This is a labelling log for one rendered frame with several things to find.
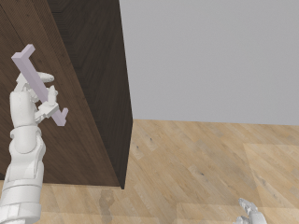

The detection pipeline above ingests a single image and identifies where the robot right hand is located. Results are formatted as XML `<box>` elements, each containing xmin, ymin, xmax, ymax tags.
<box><xmin>233</xmin><ymin>198</ymin><xmax>267</xmax><ymax>224</ymax></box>

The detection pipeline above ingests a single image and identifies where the left robot forearm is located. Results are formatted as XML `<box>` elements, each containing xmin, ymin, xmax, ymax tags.
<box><xmin>0</xmin><ymin>125</ymin><xmax>46</xmax><ymax>224</ymax></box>

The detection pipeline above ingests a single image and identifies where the handle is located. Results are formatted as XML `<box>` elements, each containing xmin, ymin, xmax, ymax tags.
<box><xmin>11</xmin><ymin>44</ymin><xmax>68</xmax><ymax>126</ymax></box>

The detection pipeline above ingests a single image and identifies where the robot left hand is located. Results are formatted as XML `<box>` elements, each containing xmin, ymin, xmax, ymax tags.
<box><xmin>9</xmin><ymin>72</ymin><xmax>60</xmax><ymax>129</ymax></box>

